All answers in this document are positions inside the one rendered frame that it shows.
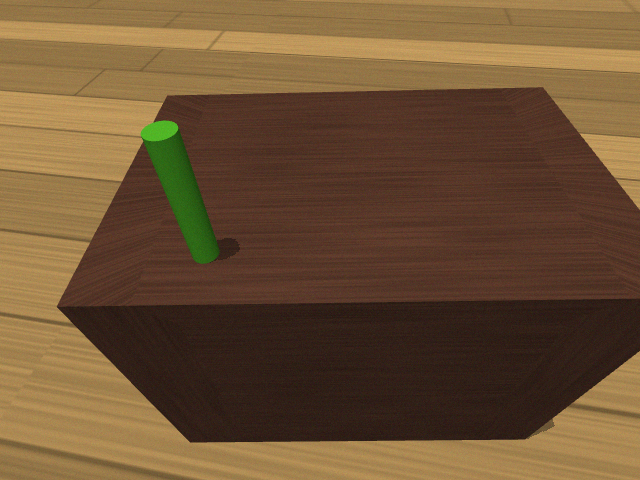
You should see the can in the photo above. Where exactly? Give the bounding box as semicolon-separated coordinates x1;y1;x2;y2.
141;121;220;264

